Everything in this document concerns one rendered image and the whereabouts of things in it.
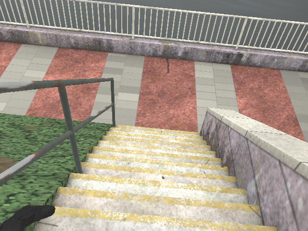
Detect stairs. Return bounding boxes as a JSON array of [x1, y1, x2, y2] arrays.
[[34, 124, 277, 231]]

